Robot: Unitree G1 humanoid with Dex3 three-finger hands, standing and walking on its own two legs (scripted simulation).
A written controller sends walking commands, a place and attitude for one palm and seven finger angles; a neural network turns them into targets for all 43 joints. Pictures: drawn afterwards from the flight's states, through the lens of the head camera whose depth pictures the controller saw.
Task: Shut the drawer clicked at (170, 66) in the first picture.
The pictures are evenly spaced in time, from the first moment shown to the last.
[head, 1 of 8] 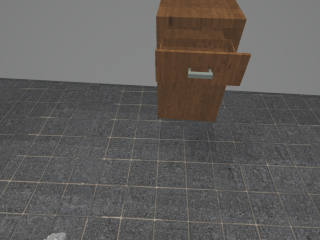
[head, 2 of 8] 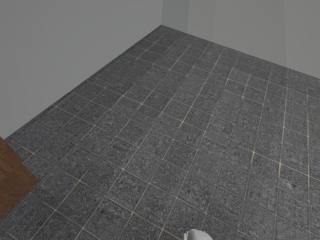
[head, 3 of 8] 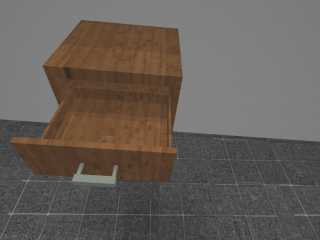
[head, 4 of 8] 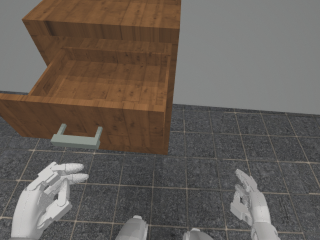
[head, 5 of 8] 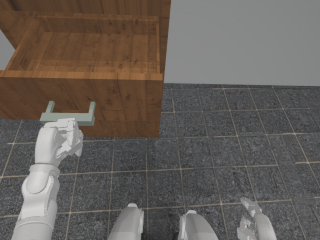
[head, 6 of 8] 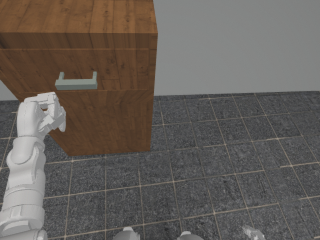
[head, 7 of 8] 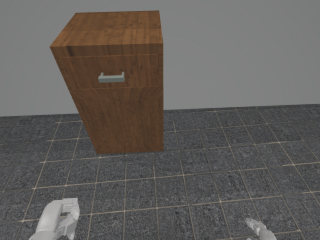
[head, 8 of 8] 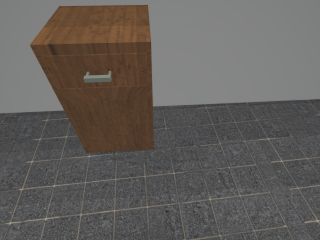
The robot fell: no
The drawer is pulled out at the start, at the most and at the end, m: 0.30 0.30 0.00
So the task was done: yes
